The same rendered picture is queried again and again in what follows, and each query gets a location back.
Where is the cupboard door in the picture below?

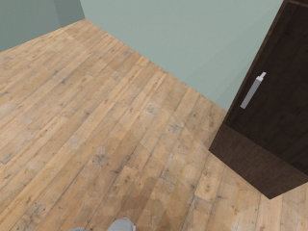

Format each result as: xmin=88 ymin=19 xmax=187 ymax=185
xmin=224 ymin=0 xmax=308 ymax=176

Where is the left robot thigh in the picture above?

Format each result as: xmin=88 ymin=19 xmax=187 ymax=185
xmin=107 ymin=218 xmax=136 ymax=231

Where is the handle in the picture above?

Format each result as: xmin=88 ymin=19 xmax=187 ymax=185
xmin=240 ymin=72 xmax=266 ymax=109

